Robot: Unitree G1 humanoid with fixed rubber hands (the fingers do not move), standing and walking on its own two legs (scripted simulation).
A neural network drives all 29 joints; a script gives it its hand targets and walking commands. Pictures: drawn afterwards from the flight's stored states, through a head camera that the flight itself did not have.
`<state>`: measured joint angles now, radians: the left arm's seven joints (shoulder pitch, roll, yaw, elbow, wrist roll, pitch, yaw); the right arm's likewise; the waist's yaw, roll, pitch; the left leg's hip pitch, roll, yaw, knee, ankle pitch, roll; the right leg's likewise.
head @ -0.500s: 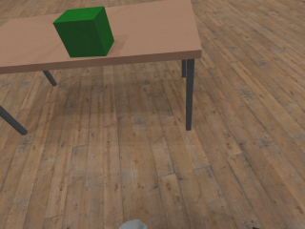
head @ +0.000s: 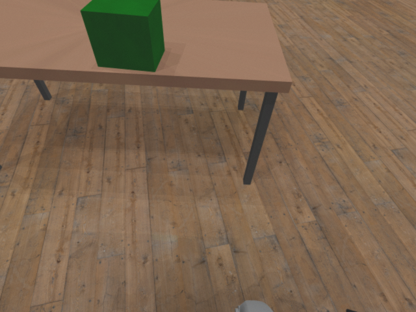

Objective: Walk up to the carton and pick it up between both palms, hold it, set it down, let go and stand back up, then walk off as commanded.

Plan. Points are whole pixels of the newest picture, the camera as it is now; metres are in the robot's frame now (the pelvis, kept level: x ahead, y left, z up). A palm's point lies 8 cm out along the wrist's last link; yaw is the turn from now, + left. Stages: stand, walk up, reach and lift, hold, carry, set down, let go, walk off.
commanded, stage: walk up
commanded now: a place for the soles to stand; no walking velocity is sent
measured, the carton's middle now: (128, 33) +1.00 +0.29 +0.06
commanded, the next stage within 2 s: none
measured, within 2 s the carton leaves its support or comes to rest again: neither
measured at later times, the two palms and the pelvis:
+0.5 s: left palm out of the picture +0.12 +0.31 -0.06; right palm out of the picture +0.15 -0.29 -0.13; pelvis +0.07 -0.01 -0.01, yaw -1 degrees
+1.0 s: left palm (29, 279) +0.21 +0.36 -0.09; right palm (318, 273) +0.23 -0.25 -0.11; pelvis +0.16 +0.05 -0.01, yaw +1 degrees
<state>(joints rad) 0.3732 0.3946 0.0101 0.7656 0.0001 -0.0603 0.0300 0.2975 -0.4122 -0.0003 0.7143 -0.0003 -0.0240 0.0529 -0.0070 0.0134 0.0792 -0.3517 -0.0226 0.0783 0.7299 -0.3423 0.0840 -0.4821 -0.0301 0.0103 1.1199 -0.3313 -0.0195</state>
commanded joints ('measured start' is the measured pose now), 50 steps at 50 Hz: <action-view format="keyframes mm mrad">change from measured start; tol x32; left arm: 1 -85 283 84 -26 5 -30 7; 9 289 328 129 68 27 -83 31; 50 -17 228 74 -23 -3 -75 27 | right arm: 1 122 -275 -160 -49 -47 -13 -11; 50 93 -260 -143 -58 -28 -1 -20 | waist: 1 -105 139 -44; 10 129 -310 -167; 28 19 -238 -90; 32 -109 296 -29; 50 -45 93 -125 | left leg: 1 378 216 -414 -397 18 47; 12 -563 26 -196 476 -208 -64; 27 -354 122 -134 144 -178 -52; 30 115 38 -97 -217 -65 -63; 34 146 329 -931 -578 -225 -34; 39 255 172 -481 -362 374 -83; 50 265 190 -364 -88 593 107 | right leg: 1 -292 -41 -55 -202 -72 2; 7 87 -9 -82 -509 -85 -51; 10 621 -346 556 -789 -276 -147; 12 479 -438 765 -912 -595 -216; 28 296 -330 236 -543 18 -238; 32 -445 18 -80 236 -237 -15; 50 16 -14 -119 -549 -33 -29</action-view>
